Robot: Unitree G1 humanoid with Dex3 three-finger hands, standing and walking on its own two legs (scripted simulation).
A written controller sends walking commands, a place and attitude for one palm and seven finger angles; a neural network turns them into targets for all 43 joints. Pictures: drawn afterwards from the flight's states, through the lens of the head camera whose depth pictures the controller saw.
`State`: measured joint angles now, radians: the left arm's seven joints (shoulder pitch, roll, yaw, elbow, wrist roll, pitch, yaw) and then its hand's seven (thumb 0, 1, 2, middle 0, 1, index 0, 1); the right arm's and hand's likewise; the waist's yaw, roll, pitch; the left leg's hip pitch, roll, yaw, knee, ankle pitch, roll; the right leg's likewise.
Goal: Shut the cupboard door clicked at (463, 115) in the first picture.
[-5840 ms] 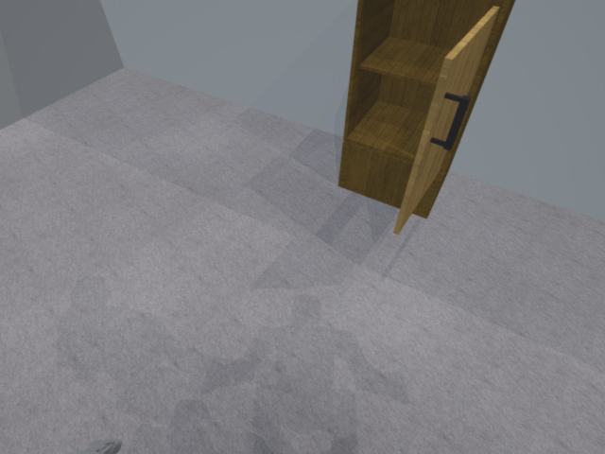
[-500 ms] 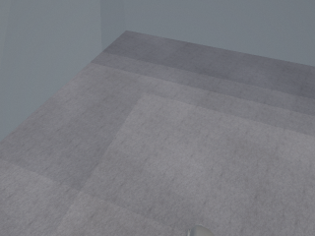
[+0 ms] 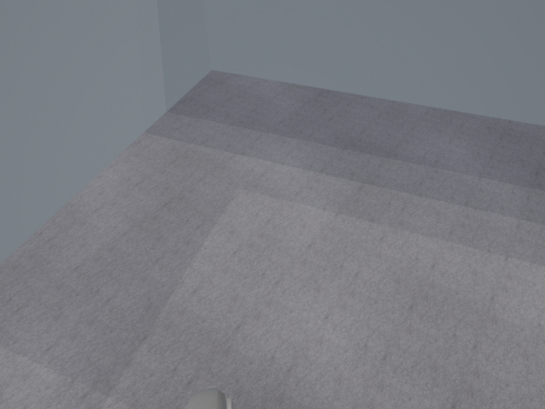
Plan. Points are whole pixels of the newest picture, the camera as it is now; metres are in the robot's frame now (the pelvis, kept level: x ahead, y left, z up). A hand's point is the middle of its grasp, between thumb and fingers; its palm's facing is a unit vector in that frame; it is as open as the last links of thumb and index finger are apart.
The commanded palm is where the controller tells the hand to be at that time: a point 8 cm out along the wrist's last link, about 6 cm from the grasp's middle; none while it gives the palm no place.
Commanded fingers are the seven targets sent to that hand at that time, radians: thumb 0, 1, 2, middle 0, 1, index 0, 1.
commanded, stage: walk around to get in front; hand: left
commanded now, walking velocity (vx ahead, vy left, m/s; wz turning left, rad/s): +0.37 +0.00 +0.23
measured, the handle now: out of the picture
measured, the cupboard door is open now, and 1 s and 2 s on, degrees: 85 85 85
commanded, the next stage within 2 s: walk to a spot facing it in 0.10 s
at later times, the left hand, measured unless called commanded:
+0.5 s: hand (144, 373) +0.22 +0.25 -0.17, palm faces +0.20 -0.96 -0.20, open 7.4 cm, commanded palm none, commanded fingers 0.00 0.90 0.90 -0.20 -0.30 -0.20 -0.30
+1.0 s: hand (156, 391) +0.19 +0.22 -0.16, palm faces +0.46 -0.85 -0.26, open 7.4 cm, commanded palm none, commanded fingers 0.00 0.90 0.90 -0.20 -0.30 -0.20 -0.30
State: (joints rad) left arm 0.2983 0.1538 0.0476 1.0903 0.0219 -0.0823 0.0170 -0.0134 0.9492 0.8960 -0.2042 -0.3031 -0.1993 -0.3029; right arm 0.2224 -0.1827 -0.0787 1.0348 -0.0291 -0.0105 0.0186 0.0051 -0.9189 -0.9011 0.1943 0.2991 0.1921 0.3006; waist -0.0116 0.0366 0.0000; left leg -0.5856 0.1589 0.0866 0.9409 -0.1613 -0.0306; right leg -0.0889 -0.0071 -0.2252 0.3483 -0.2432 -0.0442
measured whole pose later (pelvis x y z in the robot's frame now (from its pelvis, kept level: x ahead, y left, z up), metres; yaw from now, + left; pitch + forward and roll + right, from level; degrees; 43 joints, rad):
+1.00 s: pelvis +0.21 +0.01 +0.00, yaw +27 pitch +0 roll +2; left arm 0.20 0.18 0.03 0.90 0.03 0.02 0.02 0.01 0.91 0.90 -0.21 -0.30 -0.20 -0.30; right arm 0.16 -0.27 -0.09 0.94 -0.02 0.08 0.03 0.01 -0.91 -0.90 0.20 0.30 0.19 0.30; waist 0.00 0.01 0.09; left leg -0.43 0.06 0.05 0.95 -0.42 -0.08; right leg -0.22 -0.15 -0.28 0.51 -0.28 -0.01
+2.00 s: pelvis +0.19 +0.02 -0.02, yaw +64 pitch +0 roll +0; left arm 0.24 0.26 0.06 0.91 0.02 0.04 0.01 0.01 0.91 0.90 -0.21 -0.30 -0.20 -0.30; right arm 0.14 -0.25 -0.07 0.91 -0.02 0.05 0.03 0.01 -0.91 -0.90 0.20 0.30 0.19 0.30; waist 0.02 -0.05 0.10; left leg -0.28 0.01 0.09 0.62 -0.32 0.00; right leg -0.29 -0.21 -0.26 0.73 -0.43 0.06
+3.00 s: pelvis +0.22 +0.33 -0.03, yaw +95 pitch -1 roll -1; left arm 0.46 0.19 0.03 1.11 0.01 -0.01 0.00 0.01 0.91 0.90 -0.20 -0.30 -0.20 -0.30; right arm 0.04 -0.22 -0.04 0.90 -0.02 -0.05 0.03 0.00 -0.91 -0.90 0.20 0.30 0.19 0.30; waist 0.07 -0.02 0.12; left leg -0.44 0.00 0.14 0.70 -0.25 0.11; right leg -0.18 -0.16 -0.16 1.06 -0.52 0.06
